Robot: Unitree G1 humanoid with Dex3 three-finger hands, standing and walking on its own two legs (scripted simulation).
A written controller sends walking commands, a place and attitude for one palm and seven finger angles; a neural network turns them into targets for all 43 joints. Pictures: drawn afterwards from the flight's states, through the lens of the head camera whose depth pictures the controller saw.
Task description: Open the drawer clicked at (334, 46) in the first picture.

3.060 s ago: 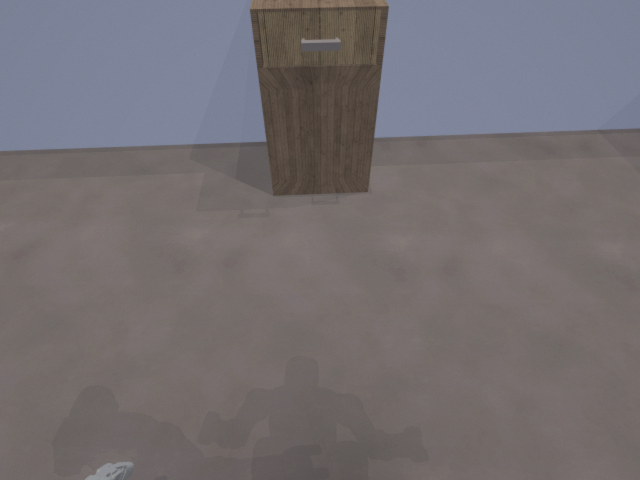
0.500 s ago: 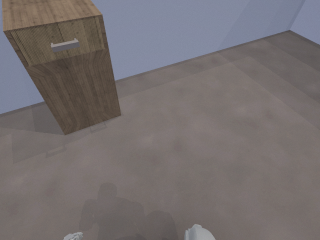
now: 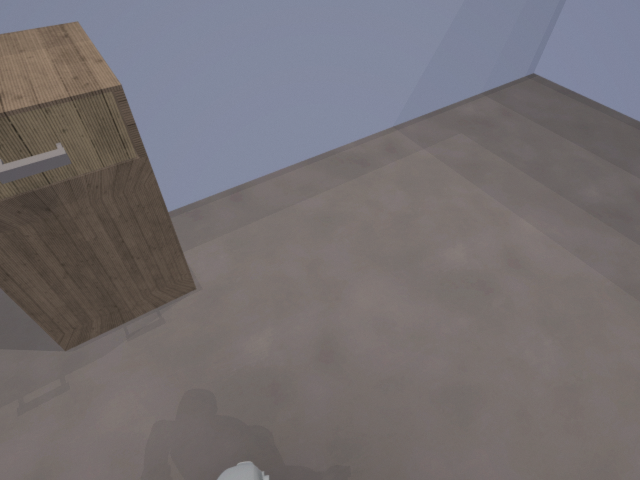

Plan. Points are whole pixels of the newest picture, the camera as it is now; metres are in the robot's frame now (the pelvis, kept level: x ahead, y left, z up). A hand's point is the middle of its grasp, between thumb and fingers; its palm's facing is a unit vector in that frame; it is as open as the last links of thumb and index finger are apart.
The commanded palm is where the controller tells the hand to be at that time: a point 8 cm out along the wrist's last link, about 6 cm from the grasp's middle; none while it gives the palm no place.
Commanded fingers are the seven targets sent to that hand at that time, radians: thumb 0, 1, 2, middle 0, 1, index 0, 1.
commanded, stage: walk to a spot facing it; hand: left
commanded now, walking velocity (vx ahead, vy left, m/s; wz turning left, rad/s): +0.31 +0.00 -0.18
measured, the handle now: (32, 159) +0.71 +0.68 -0.06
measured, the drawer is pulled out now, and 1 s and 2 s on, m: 0.00 0.00 0.00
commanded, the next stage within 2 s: turn to face it in 0.16 s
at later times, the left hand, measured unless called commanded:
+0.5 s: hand (217, 406) +0.26 +0.18 -0.17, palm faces -0.05 -0.97 -0.23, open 7.3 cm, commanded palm none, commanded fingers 0.00 0.90 0.90 -0.20 -0.30 -0.20 -0.30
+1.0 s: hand (173, 441) +0.21 +0.24 -0.19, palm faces +0.29 -0.93 -0.21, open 7.3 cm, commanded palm none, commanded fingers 0.00 0.90 0.90 -0.20 -0.30 -0.20 -0.30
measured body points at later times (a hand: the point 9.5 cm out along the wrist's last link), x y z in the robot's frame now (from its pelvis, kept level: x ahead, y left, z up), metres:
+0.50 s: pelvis +0.18 +0.00 -0.01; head +0.19 -0.01 +0.44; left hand +0.26 +0.23 -0.15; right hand +0.10 -0.20 -0.17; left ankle +0.13 +0.13 -0.74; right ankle +0.24 -0.12 -0.74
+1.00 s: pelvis +0.19 +0.02 -0.01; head +0.21 +0.06 +0.43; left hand +0.19 +0.29 -0.17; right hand +0.34 -0.22 -0.13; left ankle +0.20 +0.11 -0.74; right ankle +0.21 -0.12 -0.67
